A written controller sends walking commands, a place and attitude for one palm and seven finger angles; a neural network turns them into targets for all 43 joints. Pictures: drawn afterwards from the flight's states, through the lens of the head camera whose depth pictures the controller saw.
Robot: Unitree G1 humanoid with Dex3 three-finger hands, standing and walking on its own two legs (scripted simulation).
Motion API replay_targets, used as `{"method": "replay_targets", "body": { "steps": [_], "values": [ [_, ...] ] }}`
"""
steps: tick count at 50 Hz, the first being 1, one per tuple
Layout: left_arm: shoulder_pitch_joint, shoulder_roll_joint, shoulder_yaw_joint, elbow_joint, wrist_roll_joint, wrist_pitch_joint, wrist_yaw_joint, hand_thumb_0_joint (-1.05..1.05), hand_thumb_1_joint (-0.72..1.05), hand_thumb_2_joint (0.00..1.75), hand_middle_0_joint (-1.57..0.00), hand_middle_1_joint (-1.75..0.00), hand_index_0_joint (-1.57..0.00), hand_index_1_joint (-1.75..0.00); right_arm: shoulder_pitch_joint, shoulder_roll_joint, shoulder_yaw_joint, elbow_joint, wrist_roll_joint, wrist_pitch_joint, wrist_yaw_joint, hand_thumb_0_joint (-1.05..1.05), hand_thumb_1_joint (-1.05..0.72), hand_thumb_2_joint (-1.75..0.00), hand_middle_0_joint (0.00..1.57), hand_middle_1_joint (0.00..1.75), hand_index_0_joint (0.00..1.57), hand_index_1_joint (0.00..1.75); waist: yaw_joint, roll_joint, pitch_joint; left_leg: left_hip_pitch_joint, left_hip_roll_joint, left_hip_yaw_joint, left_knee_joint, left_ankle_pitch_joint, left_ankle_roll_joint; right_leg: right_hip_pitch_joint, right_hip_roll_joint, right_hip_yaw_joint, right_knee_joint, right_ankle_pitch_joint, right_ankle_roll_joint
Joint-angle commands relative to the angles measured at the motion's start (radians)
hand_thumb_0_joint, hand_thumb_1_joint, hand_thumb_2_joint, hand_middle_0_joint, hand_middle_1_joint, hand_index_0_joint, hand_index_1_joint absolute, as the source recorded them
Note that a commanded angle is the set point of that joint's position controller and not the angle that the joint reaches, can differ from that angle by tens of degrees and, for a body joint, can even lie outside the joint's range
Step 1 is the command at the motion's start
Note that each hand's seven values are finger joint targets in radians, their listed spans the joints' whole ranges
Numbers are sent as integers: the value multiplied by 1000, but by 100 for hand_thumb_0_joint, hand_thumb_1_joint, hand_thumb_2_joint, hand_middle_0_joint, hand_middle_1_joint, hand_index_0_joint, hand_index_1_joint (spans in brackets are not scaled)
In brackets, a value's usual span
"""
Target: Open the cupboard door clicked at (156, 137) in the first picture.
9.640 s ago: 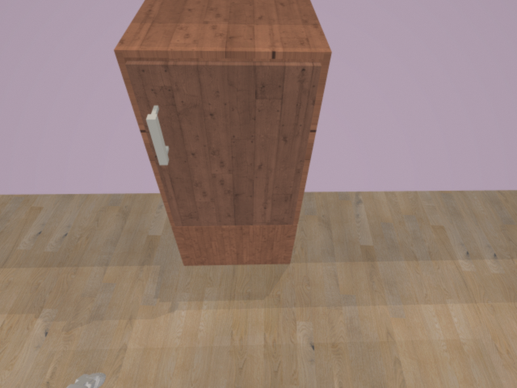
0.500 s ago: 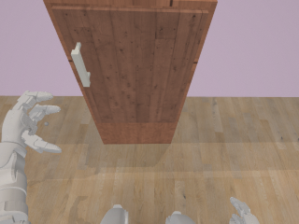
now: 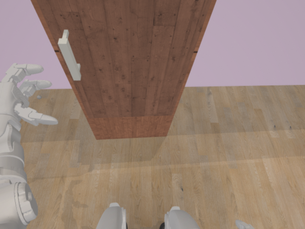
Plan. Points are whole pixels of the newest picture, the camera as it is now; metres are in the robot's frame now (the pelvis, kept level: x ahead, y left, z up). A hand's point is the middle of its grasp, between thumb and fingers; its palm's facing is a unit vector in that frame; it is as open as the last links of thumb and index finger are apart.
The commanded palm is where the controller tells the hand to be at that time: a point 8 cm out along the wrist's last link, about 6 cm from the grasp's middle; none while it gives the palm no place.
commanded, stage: move the hooked fingers beside the handle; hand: left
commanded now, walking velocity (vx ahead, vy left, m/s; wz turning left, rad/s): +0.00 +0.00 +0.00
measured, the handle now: (71, 56) +0.58 +0.23 +0.05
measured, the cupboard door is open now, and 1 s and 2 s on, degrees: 0 0 0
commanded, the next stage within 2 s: slide the fingers in behind the handle in 1.50 s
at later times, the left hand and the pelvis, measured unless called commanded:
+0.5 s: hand (43, 74) +0.50 +0.29 +0.06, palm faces +0.06 -1.00 -0.02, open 14.0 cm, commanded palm +0.48 +0.33 +0.06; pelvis +0.00 +0.00 -0.02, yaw -1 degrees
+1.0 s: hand (43, 69) +0.52 +0.30 +0.06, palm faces +0.07 -1.00 -0.01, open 14.0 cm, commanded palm +0.51 +0.33 +0.06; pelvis +0.00 +0.01 -0.02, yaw -3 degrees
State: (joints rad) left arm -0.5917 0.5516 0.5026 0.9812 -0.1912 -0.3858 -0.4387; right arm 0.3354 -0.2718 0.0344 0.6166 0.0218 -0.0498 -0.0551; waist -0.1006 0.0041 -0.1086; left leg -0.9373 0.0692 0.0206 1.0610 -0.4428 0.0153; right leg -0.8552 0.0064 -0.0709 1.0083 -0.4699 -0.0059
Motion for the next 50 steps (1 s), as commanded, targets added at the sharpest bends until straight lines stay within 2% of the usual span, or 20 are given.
{"method": "replay_targets", "body": {
  "steps": [1, 4, 6, 7, 8, 9, 11, 13, 18, 23, 26, 27, 29, 35, 37, 42, 46, 47, 49, 50],
  "values": [
    [-380, 301, 30, -153, -9, -70, -1, 0, -50, 30, -30, -120, -30, -120, 114, -185, -78, -67, -4, -5, -8, 0, -90, -90, 20, 30, 20, 30, 4, 138, -391, 381, -28, -68, -125, 330, 8, 48, 37, 25, -111, 249, -15],
    [-443, 302, 15, -93, -1, -71, -3, 0, -50, 30, -30, -120, -30, -120, 124, -191, -75, -57, -5, 10, -8, 0, -90, -90, 20, 30, 20, 30, -18, 136, -362, 359, -26, -73, -120, 287, 11, 5, 39, 25, -114, 208, -15],
    [-494, 356, 41, -41, 7, -67, 1, 0, -50, 30, -30, -120, -30, -120, 130, -199, -70, -52, -4, 19, -13, 0, -90, -90, 20, 30, 20, 30, -29, 100, -343, 297, -28, -74, -112, 233, 17, 7, 38, 31, -112, 176, -12],
    [-530, 364, 36, -36, 10, -67, 1, 0, -50, 30, -30, -120, -30, -120, 131, -200, -69, -51, -4, 21, -16, 0, -90, -90, 20, 30, 20, 30, -41, 97, -351, 280, -30, -71, -103, 222, 21, 9, 36, 37, -112, 172, -9],
    [-548, 408, 66, -34, 17, -74, 6, 0, -50, 30, -30, -120, -30, -120, 139, -204, -68, -48, -7, 24, -18, 0, -90, -90, 20, 30, 20, 30, -33, 118, -366, 284, -29, -76, -97, 231, 20, 0, 38, 37, -102, 173, -14],
    [-584, 402, 44, -35, 27, -76, 5, 0, -50, 30, -30, -120, -30, -120, 144, -203, -64, -48, -8, 27, -17, 0, -90, -90, 20, 30, 20, 30, -42, 146, -390, 306, -28, -79, -94, 243, 18, -14, 38, 36, -97, 175, -12],
    [-608, 451, 73, -52, 39, -88, 9, 0, -50, 30, -30, -120, -30, -120, 154, -206, -65, -43, -14, 31, -16, 0, -90, -90, 20, 30, 20, 30, -35, 190, -450, 338, -26, -81, -75, 287, 15, -18, 38, 37, -83, 198, -12],
    [-625, 503, 101, -39, 44, -90, 9, 0, -50, 30, -30, -120, -30, -120, 165, -211, -61, -42, -17, 39, -15, 0, -90, -90, 20, 30, 20, 30, -38, 188, -481, 326, -25, -80, -57, 312, 18, -5, 41, 41, -71, 221, -13],
    [-644, 491, 74, 17, 54, -55, -13, 0, -50, 30, -30, -120, -30, -120, 189, -213, -56, -37, -20, 62, -10, 0, -90, -90, 20, 30, 20, 30, -54, 217, -487, 350, -19, -89, -42, 375, 17, -37, 45, 33, -66, 260, -11],
    [-629, 560, 119, 45, 56, -21, -29, 0, -50, 30, -30, -120, -30, -120, 210, -216, -54, -44, -20, 83, -9, 0, -90, -90, 20, 30, 20, 30, -49, 196, -495, 310, -17, -78, -26, 417, 23, 3, 49, 36, -63, 323, -7],
    [-666, 562, 104, 48, 69, -18, -25, 0, -50, 30, -30, -120, -30, -120, 215, -215, -52, -46, -19, 93, -5, 0, -90, -90, 20, 30, 20, 30, -66, 203, -481, 289, -16, -74, -22, 394, 26, -14, 51, 39, -69, 309, -2],
    [-701, 595, 121, 37, 73, -23, -20, 0, -50, 30, -30, -120, -30, -120, 219, -219, -52, -41, -21, 95, -7, 0, -90, -90, 20, 30, 20, 30, -75, 186, -475, 276, -13, -76, -17, 389, 27, -13, 51, 38, -67, 306, 0],
    [-729, 615, 127, 31, 81, -32, -16, 0, -50, 30, -30, -120, -30, -120, 230, -221, -49, -40, -24, 98, -5, 0, -90, -90, 20, 30, 20, 30, -75, 223, -502, 309, -11, -82, -12, 415, 23, -30, 55, 37, -60, 308, -5],
    [-795, 607, 84, 98, 98, -12, -30, 0, -50, 30, -30, -120, -30, -120, 238, -227, -37, -31, -23, 107, -5, 0, -90, -90, 20, 30, 20, 30, -108, 260, -478, 324, -5, -99, -1, 387, 20, -117, 56, 25, -61, 247, -7],
    [-765, 615, 84, 135, 101, 10, -36, 0, -50, 30, -30, -120, -30, -120, 239, -228, -32, -40, -22, 111, -8, 0, -90, -90, 20, 30, 20, 30, -107, 227, -462, 279, -6, -97, -1, 369, 25, -99, 57, 23, -60, 247, -5],
    [-745, 598, 82, 72, 103, 11, -37, 0, -50, 30, -30, -120, -30, -120, 253, -227, -36, -52, -31, 122, 1, 0, -90, -90, 20, 30, 20, 30, -86, 290, -529, 377, 1, -117, -5, 453, 12, -137, 56, 7, -47, 264, -10],
    [-754, 656, 163, -29, 78, -25, -18, 0, -50, 30, -30, -120, -30, -120, 258, -232, -50, -50, -37, 123, 8, 0, -90, -90, 20, 30, 20, 30, -70, 279, -606, 421, 4, -122, -3, 516, 8, -87, 61, 9, -46, 306, -10],
    [-745, 646, 161, -44, 78, -28, -13, 0, -50, 30, -30, -120, -30, -120, 254, -227, -50, -52, -36, 122, 12, 0, -90, -90, 20, 30, 20, 30, -63, 307, -613, 431, 1, -116, -7, 515, 8, -80, 63, 12, -50, 308, -10],
    [-728, 620, 146, -45, 85, -27, -5, 0, -50, 30, -30, -120, -30, -120, 253, -222, -49, -48, -36, 126, 19, 0, -90, -90, 20, 30, 20, 30, -62, 326, -594, 457, 3, -116, -12, 527, 5, -99, 65, 9, -56, 302, -12],
    [-728, 618, 142, -33, 91, -22, 0, 0, -50, 30, -30, -120, -30, -120, 253, -223, -50, -43, -36, 129, 19, 0, -90, -90, 20, 30, 20, 30, -74, 297, -564, 443, 5, -118, -17, 508, 6, -103, 65, 4, -61, 293, -10]
  ]
}}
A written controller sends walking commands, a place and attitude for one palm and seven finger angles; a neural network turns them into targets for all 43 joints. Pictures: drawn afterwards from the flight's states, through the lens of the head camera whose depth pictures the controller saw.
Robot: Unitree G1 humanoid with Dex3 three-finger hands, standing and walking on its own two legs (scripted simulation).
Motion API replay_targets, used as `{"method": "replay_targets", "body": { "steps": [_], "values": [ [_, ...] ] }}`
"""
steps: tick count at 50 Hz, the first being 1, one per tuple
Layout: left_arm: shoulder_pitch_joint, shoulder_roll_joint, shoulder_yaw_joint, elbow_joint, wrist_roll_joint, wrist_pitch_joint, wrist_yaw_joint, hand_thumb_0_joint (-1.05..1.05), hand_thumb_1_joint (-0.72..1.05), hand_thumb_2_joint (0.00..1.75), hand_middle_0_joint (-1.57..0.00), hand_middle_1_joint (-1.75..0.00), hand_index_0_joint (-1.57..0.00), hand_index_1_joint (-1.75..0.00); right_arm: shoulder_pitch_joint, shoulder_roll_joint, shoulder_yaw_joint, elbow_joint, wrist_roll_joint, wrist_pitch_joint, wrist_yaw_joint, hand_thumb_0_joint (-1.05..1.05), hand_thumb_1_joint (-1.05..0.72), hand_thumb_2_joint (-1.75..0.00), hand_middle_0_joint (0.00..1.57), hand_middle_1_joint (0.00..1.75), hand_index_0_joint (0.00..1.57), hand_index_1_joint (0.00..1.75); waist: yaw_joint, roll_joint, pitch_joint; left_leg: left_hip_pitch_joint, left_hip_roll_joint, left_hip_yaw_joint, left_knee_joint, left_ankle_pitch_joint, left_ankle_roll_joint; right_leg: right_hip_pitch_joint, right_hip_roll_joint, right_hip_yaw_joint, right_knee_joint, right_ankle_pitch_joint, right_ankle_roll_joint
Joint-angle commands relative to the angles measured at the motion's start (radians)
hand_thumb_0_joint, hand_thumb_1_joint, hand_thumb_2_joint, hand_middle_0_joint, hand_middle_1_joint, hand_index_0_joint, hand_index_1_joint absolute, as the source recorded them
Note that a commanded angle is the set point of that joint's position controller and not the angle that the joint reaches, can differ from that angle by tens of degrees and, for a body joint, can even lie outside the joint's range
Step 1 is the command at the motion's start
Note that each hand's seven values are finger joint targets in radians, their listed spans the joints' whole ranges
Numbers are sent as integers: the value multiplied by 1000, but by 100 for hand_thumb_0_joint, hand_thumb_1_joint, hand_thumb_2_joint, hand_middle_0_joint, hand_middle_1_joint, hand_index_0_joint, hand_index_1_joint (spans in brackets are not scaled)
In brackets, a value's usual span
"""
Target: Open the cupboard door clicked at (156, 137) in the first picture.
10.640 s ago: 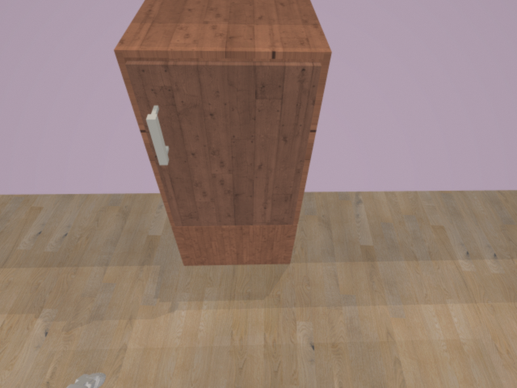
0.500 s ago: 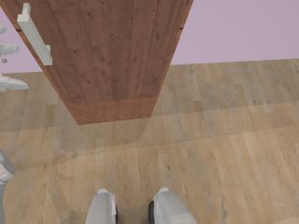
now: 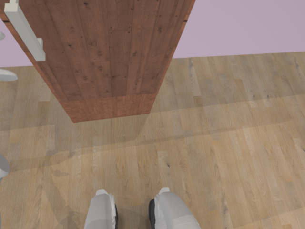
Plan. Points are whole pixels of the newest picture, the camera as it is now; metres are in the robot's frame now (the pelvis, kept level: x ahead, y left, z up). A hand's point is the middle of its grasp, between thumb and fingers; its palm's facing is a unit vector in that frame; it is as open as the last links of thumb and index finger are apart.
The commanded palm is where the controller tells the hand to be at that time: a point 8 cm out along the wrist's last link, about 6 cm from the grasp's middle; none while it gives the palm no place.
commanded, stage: move the hooked fingers beside the handle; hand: left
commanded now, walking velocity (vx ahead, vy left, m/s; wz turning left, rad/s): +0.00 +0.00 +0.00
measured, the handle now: (28, 29) +0.57 +0.25 +0.07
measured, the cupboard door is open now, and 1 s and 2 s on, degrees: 0 0 0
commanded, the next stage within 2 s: slide the fingers in behind the handle in 0.50 s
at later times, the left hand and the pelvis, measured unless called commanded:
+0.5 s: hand out of the picture +0.50 +0.31 +0.07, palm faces +0.11 -0.99 -0.01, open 14.0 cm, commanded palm +0.49 +0.34 +0.07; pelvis +0.00 +0.00 +0.00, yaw +1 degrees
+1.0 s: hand (11, 47) +0.52 +0.27 +0.07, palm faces +0.09 -1.00 -0.02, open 14.0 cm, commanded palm +0.50 +0.30 +0.07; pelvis +0.00 -0.01 +0.00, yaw +1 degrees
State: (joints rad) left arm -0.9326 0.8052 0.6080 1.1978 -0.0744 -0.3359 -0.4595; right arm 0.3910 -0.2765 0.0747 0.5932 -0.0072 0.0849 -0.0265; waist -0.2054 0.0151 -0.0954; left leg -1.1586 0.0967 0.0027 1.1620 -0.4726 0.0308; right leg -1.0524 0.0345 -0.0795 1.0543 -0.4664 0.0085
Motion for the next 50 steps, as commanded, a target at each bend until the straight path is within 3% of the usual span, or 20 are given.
{"method": "replay_targets", "body": {
  "steps": [1, 8, 9, 12, 16, 19, 23, 25, 28, 29, 32, 34, 39, 41, 42, 43, 46, 49, 50],
  "values": [
    [-367, 368, 38, -224, -21, -63, 23, 0, -50, 30, -30, -120, -30, -120, 195, -218, -89, -20, -6, -5, -9, 0, -90, -90, 20, 30, 20, 30, 34, 277, -548, 639, -26, -96, -123, 513, -7, 103, 38, 14, -114, 281, -24],
    [-337, 262, -39, -184, -39, -54, -1, 0, -50, 30, -30, -120, -30, -120, 187, -213, -87, -26, 0, 2, -13, 0, -90, -90, 20, 30, 20, 30, 19, 259, -464, 635, -29, -94, -144, 476, -6, 77, 39, 9, -132, 258, -31],
    [-328, 261, -39, -157, -40, -54, -3, 0, -50, 30, -30, -120, -30, -120, 186, -215, -87, -22, 0, 4, -14, 0, -90, -90, 20, 30, 20, 30, 13, 224, -448, 621, -27, -96, -147, 460, -5, 74, 39, 7, -136, 247, -28],
    [-345, 257, -42, -146, -52, -65, -1, 0, -50, 30, -30, -120, -30, -120, 176, -216, -86, -26, 2, -4, -17, 0, -90, -90, 20, 30, 20, 30, 8, 208, -431, 578, -32, -88, -144, 415, 0, 81, 36, 15, -136, 232, -26],
    [-402, 280, -43, -157, -36, -87, 9, 0, -50, 30, -30, -120, -30, -120, 172, -218, -85, -22, -1, -7, -22, 0, -90, -90, 20, 30, 20, 30, 4, 225, -440, 576, -31, -96, -138, 378, -3, 54, 31, 16, -122, 198, -28],
    [-426, 301, -32, -192, -30, -105, 18, 0, -50, 30, -30, -120, -30, -120, 173, -220, -84, -20, -5, -10, -20, 0, -90, -90, 20, 30, 20, 30, 11, 281, -502, 625, -30, -103, -127, 411, -9, 40, 30, 18, -108, 206, -32],
    [-447, 332, -9, -178, -29, -100, 24, 0, -50, 30, -30, -120, -30, -120, 171, -222, -80, -16, -4, -14, -24, 0, -90, -90, 20, 30, 20, 30, 7, 249, -508, 587, -31, -104, -115, 400, -3, 64, 31, 20, -101, 210, -31],
    [-463, 343, -12, -186, -22, -91, 23, 0, -50, 30, -30, -120, -30, -120, 171, -221, -78, -14, -3, -13, -25, 0, -90, -90, 20, 30, 20, 30, 10, 287, -535, 598, -31, -102, -111, 412, -5, 64, 29, 21, -98, 219, -28],
    [-426, 369, 4, -158, -15, -74, 19, 0, -50, 30, -30, -120, -30, -120, 174, -221, -74, -21, -2, -13, -26, 0, -90, -90, 20, 30, 20, 30, 16, 261, -532, 562, -34, -93, -101, 420, 2, 94, 32, 26, -96, 240, -28],
    [-437, 367, -10, -159, -8, -70, 16, 0, -50, 30, -30, -120, -30, -120, 173, -221, -72, -18, -1, -9, -26, 0, -90, -90, 20, 30, 20, 30, 12, 277, -527, 569, -32, -94, -103, 420, -1, 81, 31, 24, -97, 236, -27],
    [-409, 345, -18, -148, -17, -56, 10, 0, -50, 30, -30, -120, -30, -120, 177, -216, -71, -22, 0, -8, -24, 0, -90, -90, 20, 30, 20, 30, 14, 250, -517, 544, -33, -87, -101, 422, 3, 104, 33, 25, -102, 253, -24],
    [-406, 303, -35, -187, -30, -62, 5, 0, -50, 30, -30, -120, -30, -120, 184, -215, -77, -19, -3, -7, -21, 0, -90, -90, 20, 30, 20, 30, 14, 272, -555, 600, -30, -93, -102, 469, -1, 90, 34, 20, -99, 275, -25],
    [-416, 242, -67, -149, -46, -48, 12, 0, -50, 30, -30, -120, -30, -120, 188, -213, -79, -6, 1, -7, -21, 0, -90, -90, 20, 30, 20, 30, -5, 227, -491, 568, -30, -95, -111, 408, 1, 61, 35, 18, -113, 234, -22],
    [-422, 254, -59, -167, -38, -49, 31, 0, -50, 30, -30, -120, -30, -120, 190, -212, -81, -8, -1, -8, -21, 0, -90, -90, 20, 30, 20, 30, 5, 240, -498, 563, -32, -95, -116, 403, 1, 70, 33, 20, -112, 229, -23],
    [-436, 232, -77, -181, -32, -52, 41, 0, -50, 30, -30, -120, -30, -120, 193, -209, -82, -6, -3, -9, -19, 0, -90, -90, 20, 30, 20, 30, -4, 240, -504, 579, -30, -98, -116, 412, 0, 56, 32, 17, -109, 229, -23],
    [-452, 234, -70, -211, -29, -64, 52, 0, -50, 30, -30, -120, -30, -120, 195, -207, -84, -3, -7, -12, -17, 0, -90, -90, 20, 30, 20, 30, 2, 275, -522, 613, -28, -102, -113, 438, -3, 42, 31, 16, -103, 236, -27],
    [-415, 266, -29, -235, -24, -81, 85, 0, -50, 30, -30, -120, -30, -120, 197, -204, -86, -7, -11, -9, -11, 0, -90, -90, 20, 30, 20, 30, 23, 266, -561, 621, -30, -95, -112, 478, -6, 93, 33, 22, -104, 273, -26],
    [-398, 211, -55, -239, -21, -89, 103, 0, -50, 30, -30, -120, -30, -120, 193, -195, -87, -10, -11, -6, -1, 0, -90, -90, 20, 30, 20, 30, 24, 268, -560, 634, -32, -91, -114, 498, -9, 97, 35, 18, -101, 287, -26],
    [-406, 231, -39, -242, -22, -89, 109, 0, -50, 30, -30, -120, -30, -120, 189, -197, -87, -9, -12, -5, -1, 0, -90, -90, 20, 30, 20, 30, 24, 259, -550, 614, -32, -87, -115, 479, -7, 115, 34, 20, -103, 288, -25]
  ]
}}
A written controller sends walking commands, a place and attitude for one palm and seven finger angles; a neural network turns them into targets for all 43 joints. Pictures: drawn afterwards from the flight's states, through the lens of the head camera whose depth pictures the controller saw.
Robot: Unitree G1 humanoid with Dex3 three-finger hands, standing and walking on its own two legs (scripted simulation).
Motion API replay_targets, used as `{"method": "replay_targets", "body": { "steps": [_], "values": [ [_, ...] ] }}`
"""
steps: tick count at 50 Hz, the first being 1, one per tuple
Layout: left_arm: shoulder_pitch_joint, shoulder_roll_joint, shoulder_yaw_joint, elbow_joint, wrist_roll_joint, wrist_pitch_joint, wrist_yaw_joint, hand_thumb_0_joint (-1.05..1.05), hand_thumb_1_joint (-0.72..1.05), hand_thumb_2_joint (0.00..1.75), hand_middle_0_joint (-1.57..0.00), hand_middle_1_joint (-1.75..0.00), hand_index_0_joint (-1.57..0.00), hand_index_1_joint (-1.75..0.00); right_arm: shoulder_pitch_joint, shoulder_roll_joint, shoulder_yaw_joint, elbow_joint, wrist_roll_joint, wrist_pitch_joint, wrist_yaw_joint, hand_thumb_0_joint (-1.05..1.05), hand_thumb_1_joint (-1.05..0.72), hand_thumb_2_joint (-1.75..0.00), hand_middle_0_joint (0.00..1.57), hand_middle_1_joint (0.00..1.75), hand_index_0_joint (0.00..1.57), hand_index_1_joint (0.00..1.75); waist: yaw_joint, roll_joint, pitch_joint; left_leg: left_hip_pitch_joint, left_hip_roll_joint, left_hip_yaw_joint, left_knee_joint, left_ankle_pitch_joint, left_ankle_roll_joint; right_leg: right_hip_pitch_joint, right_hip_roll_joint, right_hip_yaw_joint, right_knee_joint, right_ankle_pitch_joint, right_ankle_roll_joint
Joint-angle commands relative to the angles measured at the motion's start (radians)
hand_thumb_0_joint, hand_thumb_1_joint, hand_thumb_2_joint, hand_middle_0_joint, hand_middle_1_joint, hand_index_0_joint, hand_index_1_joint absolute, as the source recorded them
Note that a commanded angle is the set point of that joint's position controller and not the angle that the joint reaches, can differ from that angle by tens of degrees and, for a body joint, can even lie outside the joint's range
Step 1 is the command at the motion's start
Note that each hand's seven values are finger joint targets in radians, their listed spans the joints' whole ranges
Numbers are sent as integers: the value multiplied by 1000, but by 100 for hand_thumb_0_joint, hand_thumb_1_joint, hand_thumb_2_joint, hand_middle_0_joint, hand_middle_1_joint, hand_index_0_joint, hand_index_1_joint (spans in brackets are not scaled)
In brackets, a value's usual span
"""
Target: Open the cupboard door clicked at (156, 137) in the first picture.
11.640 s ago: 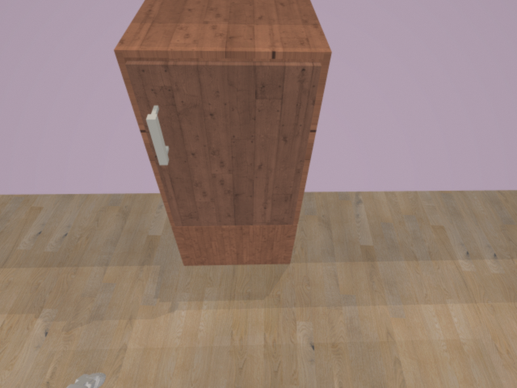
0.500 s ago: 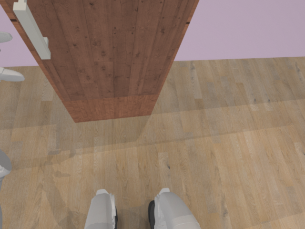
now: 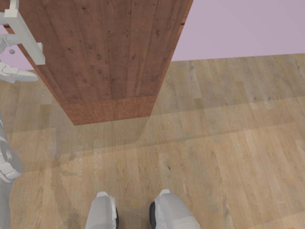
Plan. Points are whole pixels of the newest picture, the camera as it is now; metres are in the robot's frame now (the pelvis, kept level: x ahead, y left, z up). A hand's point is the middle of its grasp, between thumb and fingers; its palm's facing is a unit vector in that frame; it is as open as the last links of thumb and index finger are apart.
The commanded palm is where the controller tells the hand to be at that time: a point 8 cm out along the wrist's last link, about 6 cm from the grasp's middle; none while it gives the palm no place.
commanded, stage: slide the fingers in behind the handle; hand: left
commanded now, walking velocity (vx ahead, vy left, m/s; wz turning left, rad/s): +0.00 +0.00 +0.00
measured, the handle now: (28, 34) +0.57 +0.25 +0.07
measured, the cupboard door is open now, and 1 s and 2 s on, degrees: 0 0 0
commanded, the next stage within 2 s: close the thumb around the handle in 1.20 s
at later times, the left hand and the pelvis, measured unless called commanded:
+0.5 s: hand (25, 54) +0.51 +0.25 +0.07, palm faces +0.09 -1.00 -0.01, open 14.0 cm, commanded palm +0.49 +0.28 +0.07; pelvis +0.00 -0.01 +0.00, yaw +1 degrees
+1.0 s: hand (34, 51) +0.52 +0.23 +0.07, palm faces +0.11 -0.99 -0.02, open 14.0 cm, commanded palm +0.50 +0.27 +0.07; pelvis +0.00 -0.01 +0.00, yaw +0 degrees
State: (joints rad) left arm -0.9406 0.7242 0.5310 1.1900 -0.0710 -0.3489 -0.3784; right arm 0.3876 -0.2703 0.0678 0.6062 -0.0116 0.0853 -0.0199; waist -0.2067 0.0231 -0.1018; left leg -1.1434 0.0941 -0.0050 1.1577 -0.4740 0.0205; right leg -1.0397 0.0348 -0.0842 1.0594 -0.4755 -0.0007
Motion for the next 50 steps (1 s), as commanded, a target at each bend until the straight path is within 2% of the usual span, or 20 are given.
{"method": "replay_targets", "body": {
  "steps": [1, 4, 7, 10, 12, 13, 17, 18, 21, 24, 25, 30, 31, 33, 37, 40, 43, 45, 46, 50],
  "values": [
    [-377, 314, 44, -222, -22, -71, 33, 0, -50, 30, -30, -120, -30, -120, 197, -204, -82, -25, -6, -4, -8, 0, -90, -90, 20, 30, 20, 30, 27, 226, -539, 585, -32, -77, -115, 483, 6, 125, 35, 26, -110, 312, -15],
    [-346, 280, 28, -236, -20, -71, 41, 0, -50, 30, -30, -120, -30, -120, 195, -199, -85, -31, -6, 1, -4, 0, -90, -90, 20, 30, 20, 30, 35, 227, -551, 596, -35, -67, -118, 506, 6, 146, 34, 31, -113, 343, -13],
    [-348, 227, -8, -218, -25, -68, 49, 0, -50, 30, -30, -120, -30, -120, 188, -193, -86, -31, -2, 2, -3, 0, -90, -90, 20, 30, 20, 30, 17, 189, -485, 557, -38, -59, -128, 449, 11, 144, 35, 31, -129, 320, -10],
    [-354, 266, 27, -210, -36, -80, 51, 0, -50, 30, -30, -120, -30, -120, 190, -199, -86, -28, -1, 1, -8, 0, -90, -90, 20, 30, 20, 30, 19, 144, -496, 513, -42, -51, -125, 437, 16, 197, 34, 44, -128, 347, -8],
    [-359, 234, 0, -191, -35, -84, 49, 0, -50, 30, -30, -120, -30, -120, 181, -192, -86, -27, 3, -3, -9, 0, -90, -90, 20, 30, 20, 30, 12, 143, -467, 484, -46, -42, -125, 401, 17, 193, 32, 49, -133, 330, -7],
    [-375, 227, -8, -203, -31, -95, 49, 0, -50, 30, -30, -120, -30, -120, 186, -191, -84, -23, -1, -4, -9, 0, -90, -90, 20, 30, 20, 30, 15, 179, -476, 509, -45, -46, -120, 411, 15, 171, 32, 48, -124, 325, -12],
    [-376, 224, -12, -204, -27, -105, 54, 0, -50, 30, -30, -120, -30, -120, 182, -191, -87, -21, -2, -5, -8, 0, -90, -90, 20, 30, 20, 30, 19, 196, -500, 527, -46, -48, -118, 419, 13, 168, 29, 50, -123, 324, -12],
    [-384, 201, -23, -215, -34, -110, 51, 0, -50, 30, -30, -120, -30, -120, 185, -188, -88, -20, -4, -7, -6, 0, -90, -90, 20, 30, 20, 30, 12, 191, -511, 541, -45, -48, -111, 437, 15, 163, 32, 50, -118, 339, -13],
    [-398, 201, -30, -189, -38, -100, 52, 0, -50, 30, -30, -120, -30, -120, 175, -190, -84, -16, 0, -6, -8, 0, -90, -90, 20, 30, 20, 30, 4, 180, -484, 506, -45, -47, -113, 392, 15, 160, 30, 53, -126, 312, -8],
    [-421, 196, -31, -200, -34, -101, 61, 0, -50, 30, -30, -120, -30, -120, 178, -190, -86, -15, -1, -9, -9, 0, -90, -90, 20, 30, 20, 30, 7, 193, -509, 522, -46, -49, -110, 394, 15, 158, 29, 53, -122, 309, -10],
    [-420, 221, -14, -200, -29, -101, 66, 0, -50, 30, -30, -120, -30, -120, 179, -192, -86, -12, -2, -10, -11, 0, -90, -90, 20, 30, 20, 30, 10, 188, -510, 517, -44, -51, -110, 400, 14, 163, 29, 52, -120, 313, -11],
    [-447, 196, -35, -189, -22, -101, 87, 0, -50, 30, -30, -120, -30, -120, 179, -188, -83, -7, -5, -14, -7, 0, -90, -90, 20, 30, 20, 30, -2, 190, -498, 505, -44, -53, -103, 380, 15, 147, 29, 53, -119, 298, -10],
    [-445, 215, -20, -205, -19, -103, 91, 0, -50, 30, -30, -120, -30, -120, 183, -190, -84, -9, -6, -15, -6, 0, -90, -90, 20, 30, 20, 30, 8, 199, -518, 510, -45, -54, -106, 391, 14, 160, 28, 52, -115, 303, -11],
    [-432, 180, -34, -227, -20, -110, 95, 0, -50, 30, -30, -120, -30, -120, 187, -186, -89, -13, -10, -17, -2, 0, -90, -90, 20, 30, 20, 30, 13, 229, -563, 561, -45, -57, -102, 439, 12, 150, 30, 48, -104, 330, -16],
    [-383, 182, -22, -197, -25, -94, 104, 0, -50, 30, -30, -120, -30, -120, 185, -187, -87, -16, -6, -12, 2, 0, -90, -90, 20, 30, 20, 30, 21, 173, -523, 508, -47, -47, -115, 414, 13, 195, 30, 49, -117, 340, -10],
    [-393, 145, -51, -197, -18, -89, 111, 0, -50, 30, -30, -120, -30, -120, 186, -180, -87, -16, -5, -10, 5, 0, -90, -90, 20, 30, 20, 30, 16, 186, -505, 514, -47, -47, -117, 414, 11, 173, 30, 46, -118, 337, -11],
    [-386, 188, -11, -214, -18, -104, 124, 0, -50, 30, -30, -120, -30, -120, 190, -184, -88, -20, -9, -11, 5, 0, -90, -90, 20, 30, 20, 30, 25, 162, -518, 497, -49, -44, -115, 407, 15, 202, 33, 52, -114, 341, -12],
    [-380, 173, -19, -207, -14, -112, 128, 0, -50, 30, -30, -120, -30, -120, 188, -179, -89, -21, -6, -11, 5, 0, -90, -90, 20, 30, 20, 30, 25, 161, -507, 493, -49, -41, -116, 410, 12, 199, 32, 52, -114, 346, -10],
    [-400, 155, -35, -206, -14, -116, 130, 0, -50, 30, -30, -120, -30, -120, 187, -179, -88, -17, -8, -12, 6, 0, -90, -90, 20, 30, 20, 30, 12, 156, -492, 500, -47, -46, -119, 400, 12, 178, 31, 48, -116, 329, -10],
    [-413, 165, -33, -188, -11, -123, 128, 0, -50, 30, -30, -120, -30, -120, 189, -184, -89, -11, -8, -13, 4, 0, -90, -90, 20, 30, 20, 30, 6, 152, -485, 496, -46, -49, -118, 379, 13, 168, 31, 50, -118, 309, -10]
  ]
}}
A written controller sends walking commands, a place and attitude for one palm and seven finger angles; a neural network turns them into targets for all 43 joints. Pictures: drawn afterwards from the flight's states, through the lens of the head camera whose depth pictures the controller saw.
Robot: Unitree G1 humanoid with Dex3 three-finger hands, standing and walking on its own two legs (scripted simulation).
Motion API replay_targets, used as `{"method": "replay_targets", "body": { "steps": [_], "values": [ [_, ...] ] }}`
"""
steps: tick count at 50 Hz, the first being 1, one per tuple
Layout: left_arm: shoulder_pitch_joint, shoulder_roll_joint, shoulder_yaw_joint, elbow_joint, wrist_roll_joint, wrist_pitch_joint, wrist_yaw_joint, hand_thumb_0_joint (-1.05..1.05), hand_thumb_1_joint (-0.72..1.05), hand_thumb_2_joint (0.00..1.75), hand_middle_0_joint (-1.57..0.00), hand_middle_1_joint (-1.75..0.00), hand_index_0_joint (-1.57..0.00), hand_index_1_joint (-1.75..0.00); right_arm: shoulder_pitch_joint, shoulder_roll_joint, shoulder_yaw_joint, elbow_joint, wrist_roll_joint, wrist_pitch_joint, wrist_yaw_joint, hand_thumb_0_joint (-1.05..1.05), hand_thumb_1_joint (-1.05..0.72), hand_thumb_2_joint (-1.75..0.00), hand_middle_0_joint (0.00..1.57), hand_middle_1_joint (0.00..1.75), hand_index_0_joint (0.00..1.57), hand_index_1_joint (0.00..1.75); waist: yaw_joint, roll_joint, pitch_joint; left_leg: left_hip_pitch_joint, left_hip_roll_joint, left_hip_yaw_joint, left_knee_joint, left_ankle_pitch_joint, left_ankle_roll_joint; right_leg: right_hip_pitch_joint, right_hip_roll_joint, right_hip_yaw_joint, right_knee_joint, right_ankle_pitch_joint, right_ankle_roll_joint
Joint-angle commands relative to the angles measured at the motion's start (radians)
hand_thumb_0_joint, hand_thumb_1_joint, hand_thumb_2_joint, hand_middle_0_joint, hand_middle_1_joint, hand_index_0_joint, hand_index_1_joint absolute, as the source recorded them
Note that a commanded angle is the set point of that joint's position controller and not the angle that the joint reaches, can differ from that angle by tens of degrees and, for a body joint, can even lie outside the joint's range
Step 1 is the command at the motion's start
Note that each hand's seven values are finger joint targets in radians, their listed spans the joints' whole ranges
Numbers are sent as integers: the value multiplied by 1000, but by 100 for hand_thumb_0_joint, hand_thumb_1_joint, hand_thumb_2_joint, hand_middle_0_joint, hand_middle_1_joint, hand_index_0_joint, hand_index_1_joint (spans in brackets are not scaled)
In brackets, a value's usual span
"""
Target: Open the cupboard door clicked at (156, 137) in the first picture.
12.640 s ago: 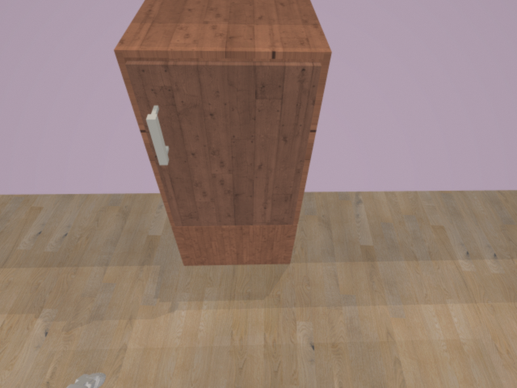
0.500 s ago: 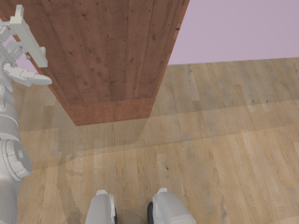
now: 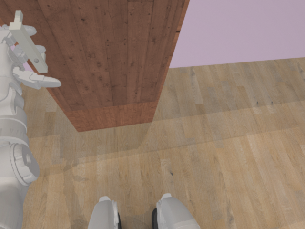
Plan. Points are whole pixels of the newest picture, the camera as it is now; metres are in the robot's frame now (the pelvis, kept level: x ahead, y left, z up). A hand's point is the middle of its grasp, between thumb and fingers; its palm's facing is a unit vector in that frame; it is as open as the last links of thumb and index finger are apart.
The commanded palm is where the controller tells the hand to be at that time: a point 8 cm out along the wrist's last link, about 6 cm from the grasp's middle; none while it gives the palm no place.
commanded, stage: slide the fingers in behind the handle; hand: left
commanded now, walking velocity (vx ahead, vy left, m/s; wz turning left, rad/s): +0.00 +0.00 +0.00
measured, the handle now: (31, 44) +0.57 +0.25 +0.07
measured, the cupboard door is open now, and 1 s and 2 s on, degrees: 0 0 38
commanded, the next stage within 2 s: close the thumb around the handle in 0.20 s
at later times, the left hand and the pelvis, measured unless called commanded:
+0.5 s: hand (37, 60) +0.52 +0.23 +0.07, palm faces +0.11 -0.99 -0.02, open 12.9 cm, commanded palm +0.50 +0.27 +0.07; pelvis +0.00 +0.00 +0.00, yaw +0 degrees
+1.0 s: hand (40, 61) +0.52 +0.23 +0.07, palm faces +0.07 -1.00 -0.01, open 5.7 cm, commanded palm +0.50 +0.27 +0.07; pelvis +0.00 +0.00 +0.00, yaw +0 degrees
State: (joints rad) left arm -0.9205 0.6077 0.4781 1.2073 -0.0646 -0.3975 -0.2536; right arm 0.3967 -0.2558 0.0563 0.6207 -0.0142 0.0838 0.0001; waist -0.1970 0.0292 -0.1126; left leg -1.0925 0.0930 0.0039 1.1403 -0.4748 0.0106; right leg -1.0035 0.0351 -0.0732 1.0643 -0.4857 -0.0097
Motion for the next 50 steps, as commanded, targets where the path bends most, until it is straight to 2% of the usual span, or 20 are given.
{"method": "replay_targets", "body": {
  "steps": [1, 6, 9, 10, 13, 14, 15, 18, 21, 22, 25, 30, 32, 37, 39, 40, 43, 44, 49, 50],
  "values": [
    [-423, 270, 13, -202, -19, -72, -1, 0, -50, 30, -30, -120, -30, -120, 178, -197, -78, -27, -5, -13, -15, 0, -90, -90, 20, 30, 20, 30, 3, 162, -481, 448, -48, -56, -101, 380, 21, 130, 30, 39, -122, 315, -3],
    [-436, 244, -6, -213, -27, -73, -9, 0, -50, 30, -30, -120, -30, -120, 178, -199, -79, -21, -6, -12, -15, 0, -90, -90, 20, 30, 20, 30, 0, 183, -486, 497, -43, -68, -104, 394, 17, 92, 31, 30, -125, 298, -5],
    [-432, 232, -8, -245, -29, -83, -4, 0, -50, 30, -30, -120, -30, -120, 178, -199, -84, -22, -8, -12, -15, 0, -90, -90, 20, 30, 20, 30, 9, 197, -536, 544, -42, -76, -104, 435, 12, 91, 31, 25, -116, 314, -8],
    [-431, 211, -18, -224, -32, -79, 1, 0, -50, 30, -30, -120, -30, -120, 175, -196, -82, -21, -7, -12, -14, 0, -90, -90, 20, 30, 20, 30, 2, 183, -503, 528, -41, -76, -106, 421, 13, 81, 31, 22, -120, 303, -7],
    [-455, 228, -7, -232, -29, -77, 13, 0, -50, 30, -30, -120, -30, -120, 179, -198, -81, -18, -10, -13, -14, 0, -90, -90, 20, 30, 20, 30, -3, 170, -492, 499, -45, -72, -104, 404, 19, 99, 32, 26, -119, 306, -6],
    [-424, 251, 12, -207, -23, -73, 16, 0, -50, 30, -30, -120, -30, -120, 177, -201, -81, -21, -7, -10, -15, 0, -90, -90, 20, 30, 20, 30, 10, 163, -490, 490, -46, -70, -107, 398, 16, 107, 30, 27, -121, 303, -6],
    [-441, 244, -4, -212, -18, -72, 18, 0, -50, 30, -30, -120, -30, -120, 171, -200, -79, -24, -7, -10, -15, 0, -90, -90, 20, 30, 20, 30, 0, 164, -481, 478, -46, -68, -105, 383, 19, 101, 29, 29, -123, 296, -4],
    [-467, 245, -6, -206, -13, -78, 28, 0, -33, 37, -31, -122, -31, -122, 174, -199, -76, -22, -10, -14, -15, 0, -90, -90, 20, 30, 20, 30, -8, 168, -454, 474, -46, -71, -105, 369, 21, 86, 30, 30, -124, 279, -6],
    [-453, 290, 22, -205, -8, -84, 24, 0, -16, 44, -32, -124, -32, -124, 172, -203, -75, -26, -9, -14, -18, 0, -90, -90, 20, 30, 20, 30, 6, 166, -499, 459, -48, -68, -99, 374, 19, 119, 28, 35, -116, 295, -6],
    [-462, 256, -6, -199, -11, -82, 19, 0, -11, 47, -33, -124, -33, -124, 168, -197, -74, -28, -8, -16, -16, 0, -90, -90, 20, 30, 20, 30, -5, 169, -484, 455, -49, -65, -97, 372, 21, 112, 29, 35, -117, 298, -4],
    [-453, 291, 20, -197, -15, -79, 8, 0, 6, 54, -34, -126, -34, -126, 175, -202, -73, -24, -8, -14, -17, 0, -90, -90, 20, 30, 20, 30, 2, 163, -509, 454, -47, -65, -90, 393, 22, 129, 29, 36, -110, 321, -3],
    [-432, 272, 12, -225, -27, -73, -11, 0, 34, 66, -36, -129, -36, -129, 175, -200, -78, -25, -7, -11, -17, 0, -90, -90, 20, 30, 20, 30, 9, 189, -536, 492, -45, -63, -89, 435, 19, 130, 30, 34, -111, 352, -3],
    [-441, 235, -14, -231, -33, -66, -14, 0, 45, 71, -37, -130, -37, -130, 176, -197, -78, -23, -5, -12, -15, 0, -90, -90, 20, 30, 20, 30, 0, 181, -520, 488, -46, -64, -95, 418, 19, 126, 31, 31, -118, 340, -2],
    [-426, 277, 20, -215, -33, -60, -6, 0, 73, 83, -39, -133, -39, -133, 179, -199, -77, -23, -4, -11, -19, 0, -90, -90, 20, 30, 20, 30, 6, 151, -493, 442, -48, -58, -96, 401, 24, 154, 31, 38, -121, 347, 0],
    [-444, 254, 0, -233, -26, -72, 0, 0, 84, 88, -40, -134, -40, -134, 179, -195, -79, -18, -6, -13, -18, 0, -90, -90, 20, 30, 20, 30, 2, 193, -512, 485, -46, -64, -91, 424, 19, 117, 30, 34, -113, 345, -4],
    [-440, 237, -10, -217, -24, -71, 2, 0, 90, 90, -40, -135, -40, -135, 179, -192, -78, -15, -7, -14, -16, 0, -90, -90, 20, 30, 20, 30, -3, 171, -489, 479, -45, -65, -90, 421, 20, 110, 32, 31, -116, 339, -3],
    [-415, 308, 48, -243, -25, -85, 5, 0, 90, 90, -40, -135, -40, -135, 183, -201, -81, -21, -10, -13, -16, 0, -90, -90, 20, 30, 20, 30, 20, 179, -534, 480, -48, -62, -87, 451, 21, 158, 32, 38, -107, 375, -6],
    [-410, 273, 17, -230, -26, -81, -1, 0, 90, 90, -40, -135, -40, -135, 177, -195, -78, -23, -7, -13, -15, 0, -90, -90, 20, 30, 20, 30, 12, 179, -531, 478, -48, -59, -89, 448, 20, 154, 32, 38, -109, 378, -4],
    [-401, 295, 43, -213, -34, -68, 5, 0, 90, 90, -40, -135, -40, -135, 165, -195, -76, -34, -2, -11, -18, 0, -90, -90, 20, 30, 20, 30, 20, 172, -491, 439, -51, -52, -94, 406, 22, 162, 30, 40, -115, 355, -1],
    [-411, 312, 55, -213, -31, -65, 11, 0, 90, 90, -40, -135, -40, -135, 168, -197, -76, -33, -3, -11, -20, 0, -90, -90, 20, 30, 20, 30, 13, 139, -482, 423, -49, -53, -93, 395, 24, 167, 29, 41, -117, 353, 1]
  ]
}}
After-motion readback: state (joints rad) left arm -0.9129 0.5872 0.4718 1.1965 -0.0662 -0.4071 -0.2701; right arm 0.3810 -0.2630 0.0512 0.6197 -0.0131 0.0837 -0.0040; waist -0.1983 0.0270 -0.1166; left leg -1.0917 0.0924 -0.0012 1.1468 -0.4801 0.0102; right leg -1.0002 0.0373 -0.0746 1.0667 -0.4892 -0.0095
